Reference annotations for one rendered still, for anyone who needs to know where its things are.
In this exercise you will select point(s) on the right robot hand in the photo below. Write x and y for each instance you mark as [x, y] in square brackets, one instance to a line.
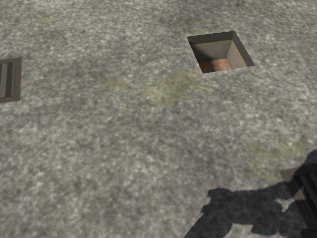
[309, 233]

